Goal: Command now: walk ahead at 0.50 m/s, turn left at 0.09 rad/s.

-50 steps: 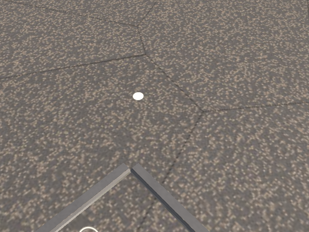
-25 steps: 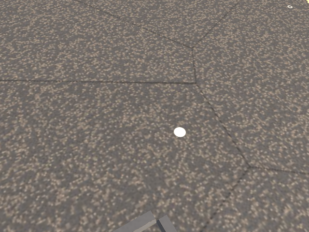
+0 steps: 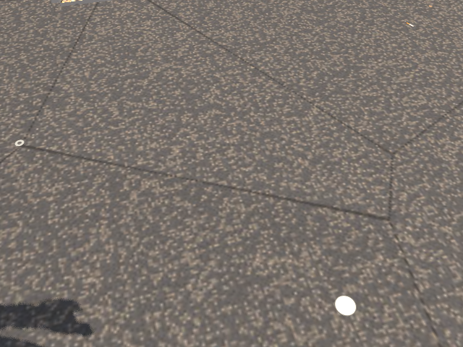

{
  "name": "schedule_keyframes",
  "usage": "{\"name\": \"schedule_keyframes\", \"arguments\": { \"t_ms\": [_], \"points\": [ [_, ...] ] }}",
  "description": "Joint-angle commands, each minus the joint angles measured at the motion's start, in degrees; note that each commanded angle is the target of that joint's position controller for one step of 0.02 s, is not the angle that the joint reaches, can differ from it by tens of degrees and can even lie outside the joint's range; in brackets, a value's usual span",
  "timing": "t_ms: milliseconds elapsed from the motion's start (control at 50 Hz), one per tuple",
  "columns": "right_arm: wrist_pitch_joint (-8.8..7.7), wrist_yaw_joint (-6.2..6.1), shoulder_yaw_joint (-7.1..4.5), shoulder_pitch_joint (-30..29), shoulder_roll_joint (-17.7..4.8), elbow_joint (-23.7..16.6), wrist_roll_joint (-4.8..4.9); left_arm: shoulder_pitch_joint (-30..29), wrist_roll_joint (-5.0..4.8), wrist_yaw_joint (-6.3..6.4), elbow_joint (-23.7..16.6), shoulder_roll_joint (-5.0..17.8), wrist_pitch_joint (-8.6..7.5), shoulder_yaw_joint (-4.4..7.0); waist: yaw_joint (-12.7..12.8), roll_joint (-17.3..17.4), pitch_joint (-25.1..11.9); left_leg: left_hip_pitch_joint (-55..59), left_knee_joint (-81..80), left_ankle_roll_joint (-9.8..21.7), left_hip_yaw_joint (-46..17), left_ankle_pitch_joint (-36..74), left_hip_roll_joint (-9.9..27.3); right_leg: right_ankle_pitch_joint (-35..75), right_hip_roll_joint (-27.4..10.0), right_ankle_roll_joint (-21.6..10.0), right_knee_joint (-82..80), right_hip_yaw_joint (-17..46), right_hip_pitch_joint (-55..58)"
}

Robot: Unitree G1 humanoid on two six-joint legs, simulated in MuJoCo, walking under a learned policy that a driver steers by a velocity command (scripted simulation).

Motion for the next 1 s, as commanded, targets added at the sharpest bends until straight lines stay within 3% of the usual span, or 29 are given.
{"name": "schedule_keyframes", "arguments": {
  "t_ms": [20, 60, 80, 100, 120, 140, 160, 200, 260, 320, 400, 420, 460, 480, 500, 520, 540, 560, 580, 600, 640, 680, 720, 800, 880, 920, 960, 980, 1000],
  "points": [
    [0.43, -0.47, -0.58, 4.51, -4.31, -0.95, 0.59, -5.97, 0.13, -0.61, -3.96, 9.53, -0.70, 2.09, -4.19, -10.11, -1.05, 13.88, -6.65, -0.59, 3.91, 2.48, 0.25, 1.40, -12.67, 2.99, -6.78, 9.46, -10.24],
    [-0.13, -0.98, -1.06, 12.24, -4.70, 2.47, -0.10, -5.74, 0.03, -0.66, -3.64, 8.03, 0.46, 1.74, -8.01, -3.74, -0.96, 25.09, -10.68, -0.59, 6.27, 0.28, -1.73, -5.78, -9.50, 4.27, 4.08, 8.44, -17.09],
    [-0.88, -1.39, -2.50, 20.73, -8.03, 5.84, -1.19, -5.42, 0.15, -0.84, -4.47, 4.58, 0.62, 0.75, -11.17, 9.14, -3.47, 32.60, -14.74, 0.22, -0.64, -4.97, 2.76, -6.96, -2.96, 6.31, 22.24, 3.07, -21.34],
    [-1.28, -1.95, -2.83, 26.74, -10.38, 7.06, -1.88, -4.99, -0.27, -0.55, -5.82, 1.03, 0.32, -0.14, -11.45, 17.44, -5.43, 37.03, -21.69, 1.67, -18.43, -12.15, 14.35, -13.90, 0.87, 8.27, 42.16, 4.94, -29.31],
    [-0.88, -2.70, -2.14, 22.99, -9.18, 5.99, -1.25, -0.97, -1.57, 0.02, -4.85, 1.08, 0.57, -0.28, -7.98, 10.45, -2.70, 35.55, -28.19, 2.60, -24.21, -13.12, 18.21, -13.67, 1.41, 9.38, 49.21, 8.58, -34.52],
    [-0.60, -3.77, -3.18, 15.68, -10.94, 4.43, -0.75, -0.69, -1.58, -0.27, -4.77, 3.45, 1.05, -0.12, -5.14, 10.87, -1.63, 30.39, -33.65, 6.76, -28.84, -22.87, 21.06, -8.45, -0.66, 10.84, 51.84, 6.94, -37.65],
    [-1.26, -4.04, -2.25, 9.03, -7.36, 2.84, -0.41, -5.04, -1.06, -0.74, -4.93, 7.09, 1.60, 0.76, -4.08, 3.76, 3.14, 26.81, -33.20, 7.23, -21.01, -16.32, 16.77, -2.87, -3.86, 11.79, 52.50, 7.30, -38.50],
    [-2.58, -3.75, -1.05, 6.58, -3.22, 3.21, -0.56, -4.53, -0.61, -2.01, -3.47, 6.43, 2.80, 0.88, -2.73, 4.91, 1.78, 24.45, -31.51, 4.85, -6.69, -0.26, 10.41, 2.97, -5.24, 14.16, 50.69, 6.41, -33.16],
    [-3.89, -3.82, -1.00, 10.04, -1.91, 5.56, -0.10, -6.77, -0.48, -3.13, -4.32, 4.25, 4.54, 0.51, -2.35, 3.96, 1.36, 24.90, -31.92, 5.09, 0.91, 5.07, 8.54, 6.41, -4.47, 15.15, 50.98, 4.12, -33.37],
    [-4.02, -3.98, -1.43, 11.13, -2.29, 6.65, -0.69, -12.62, -0.13, -3.30, -7.35, 3.85, 5.22, -0.02, -2.37, 3.77, 3.34, 26.34, -33.46, 6.89, 4.26, 5.71, 9.46, 7.77, -5.11, 15.27, 45.36, 3.15, -36.88],
    [-3.71, -3.94, -2.37, 8.59, -4.66, 6.94, -1.03, -16.73, -0.09, -3.83, -10.27, 3.88, 6.00, -0.73, -1.63, 3.66, 4.03, 26.92, -35.28, 7.91, 9.71, 10.43, 10.21, 5.82, -5.27, 12.89, 29.59, -2.23, -28.88],
    [-3.57, -3.83, -2.65, 8.97, -5.12, 7.43, -1.06, -16.95, 0.01, -3.77, -10.82, 3.91, 6.25, -0.80, -1.59, 3.41, 4.25, 28.29, -34.07, 8.02, 11.04, 14.98, 10.96, 4.32, -5.17, 11.27, 27.36, -3.50, -27.28],
    [-3.19, -3.64, -3.17, 8.50, -6.23, 7.85, -1.14, -13.79, -0.11, -3.24, -10.90, 4.49, 6.53, -0.44, 0.18, 3.89, 2.04, 30.95, -25.81, 7.65, 14.39, 36.00, 11.04, -0.58, -2.22, 8.00, 23.55, -7.01, -20.61],
    [-2.90, -3.59, -3.76, 6.70, -7.74, 7.60, -1.09, -7.97, -0.31, -2.93, -10.24, 5.70, 6.56, 0.18, 3.11, 5.86, -0.38, 29.70, -18.09, 7.55, 14.55, 44.01, 12.62, -2.43, -1.88, 6.61, 22.07, -6.31, -13.92],
    [-2.54, -3.41, -4.16, 4.12, -8.42, 6.79, -0.77, 1.30, -0.36, -2.63, -8.00, 7.86, 6.31, 1.39, 7.10, 5.02, -4.51, 25.02, -6.53, 7.58, 14.03, 43.51, 12.95, -2.24, -1.33, 5.44, 18.68, -4.44, -2.70],
    [-2.17, -3.35, -4.18, 2.70, -7.84, 5.98, -1.07, 11.90, -0.46, -2.16, -3.77, 10.28, 5.60, 3.03, 11.44, -0.82, -8.52, 16.88, 12.12, 6.10, 14.97, 32.37, 8.77, -2.33, -0.29, 4.46, 13.00, -0.62, 10.36],
    [-2.29, -2.48, -2.86, 1.32, -1.11, 3.10, -0.84, 7.01, -0.89, -1.22, -3.21, 14.84, 5.03, 4.36, 6.00, -17.63, -2.19, -2.87, 36.45, 3.11, 15.44, -8.94, -3.01, -6.30, -8.45, 1.09, 3.22, 16.89, 12.72],
    [-3.47, -1.66, -1.99, 3.10, -0.34, -1.19, -0.20, 0.24, -0.84, -1.33, -6.73, 18.43, 3.89, 3.88, -0.06, -19.04, -3.35, -14.91, 45.03, 2.37, 4.18, -13.33, -5.94, 2.46, -17.98, -4.73, -6.35, 41.92, 11.68],
    [-3.93, -1.53, -2.56, 2.58, -3.04, -1.16, 0.46, -1.03, -1.51, -1.06, -7.33, 15.09, 3.22, 3.52, -0.25, -11.85, -1.74, -14.97, 45.56, 1.70, 1.08, -9.10, -2.80, 13.62, -20.82, -7.05, -6.92, 37.10, 8.60],
    [-4.12, -1.75, -2.63, 4.03, -3.76, -0.83, 1.35, -1.72, -1.62, -0.70, -7.18, 11.97, 2.73, 2.60, -2.72, -7.04, 2.31, -12.89, 41.16, 0.73, 1.88, -6.16, -0.92, 28.23, -19.21, -5.71, -4.93, 30.17, 2.85],
    [-3.08, -2.25, -2.37, 4.43, -3.33, -0.46, 0.03, -3.65, -1.54, -0.21, -8.21, 9.88, 1.40, 1.99, -4.66, -2.74, 0.97, -8.42, 33.49, -0.49, 1.07, -5.65, 1.36, 43.81, -13.66, -1.75, -2.63, 19.85, 0.09],
    [-1.08, -1.88, -2.29, 4.15, -3.08, -1.07, -0.58, -2.43, -1.99, -0.01, -8.24, 9.81, 0.75, 1.71, -5.12, -3.81, -1.54, -6.26, 28.17, -1.66, 1.96, -4.09, 0.88, 54.16, -11.13, -0.19, -2.08, 15.11, -0.23],
    [0.02, -1.86, -1.86, 2.40, -2.15, -2.25, -0.20, -0.12, -1.96, 0.15, -8.27, 10.76, 0.69, 1.99, -4.51, -4.38, -3.43, -7.86, 23.71, -2.42, 3.08, -1.38, -0.07, 60.58, -9.27, 0.74, -0.93, 12.83, 2.16],
    [0.37, -1.77, -1.00, -4.34, -1.59, -5.36, 0.07, 1.45, -2.16, 0.76, -9.57, 10.33, 2.36, 1.88, -1.76, -6.67, -4.10, -8.31, 11.25, -2.66, 3.67, 5.42, -1.67, 56.46, -6.36, 3.57, 1.16, 11.78, 3.65],
    [0.04, -2.30, -0.80, -7.16, -3.18, -6.99, 0.33, 2.60, -1.54, 1.10, -10.70, 11.08, 3.82, 2.23, 0.48, -8.05, -3.95, -6.09, 2.38, -1.75, 2.65, 7.39, -3.37, 53.19, -7.51, 4.53, 5.05, 15.82, 5.79],
    [-0.46, -2.80, -1.20, -4.24, -4.89, -6.63, 0.43, 0.55, -1.10, 1.26, -11.90, 11.55, 4.25, 2.45, -0.85, -8.32, -3.34, -1.41, -2.80, -0.33, 1.20, 5.35, -4.06, 51.52, -7.81, 5.95, 8.41, 18.81, 4.91],
    [-1.32, -3.51, -1.89, 3.06, -6.59, -5.02, 0.14, -3.47, -1.75, 1.15, -13.35, 12.14, 3.95, 2.57, -5.11, -7.60, -3.64, 9.28, -12.92, 1.76, 1.42, 10.52, -4.79, 47.10, -5.33, 8.91, 15.36, 20.51, 1.56],
    [-2.19, -4.08, -2.44, 8.01, -8.91, -4.62, -0.48, -4.32, -2.52, 0.83, -14.94, 10.43, 3.41, 2.01, -7.13, -2.61, -7.09, 19.17, -15.75, 3.65, -3.96, 24.65, 2.21, 36.86, -1.62, 11.05, 25.51, 18.76, -2.82],
    [-1.94, -4.40, -3.05, 7.51, -13.72, -6.72, -0.23, 2.53, -3.54, 0.98, -16.59, 5.60, 3.45, 1.18, -3.19, 11.61, -13.67, 31.01, -14.59, 11.41, -22.82, 55.34, 21.04, -9.69, 8.53, 13.39, 42.87, 10.32, -14.58]
  ]
}}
